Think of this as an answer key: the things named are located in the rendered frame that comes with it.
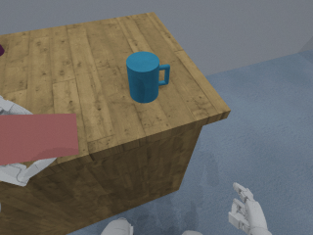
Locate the sponge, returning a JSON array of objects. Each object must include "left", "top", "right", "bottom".
[{"left": 0, "top": 114, "right": 79, "bottom": 165}]

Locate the right robot hand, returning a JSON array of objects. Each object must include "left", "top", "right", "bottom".
[{"left": 228, "top": 182, "right": 268, "bottom": 235}]

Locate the table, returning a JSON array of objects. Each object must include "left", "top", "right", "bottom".
[{"left": 0, "top": 12, "right": 231, "bottom": 235}]

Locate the left robot hand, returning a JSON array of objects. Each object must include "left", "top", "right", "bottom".
[{"left": 0, "top": 95, "right": 56, "bottom": 187}]

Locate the robot left thigh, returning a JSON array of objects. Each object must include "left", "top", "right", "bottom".
[{"left": 101, "top": 219, "right": 134, "bottom": 235}]

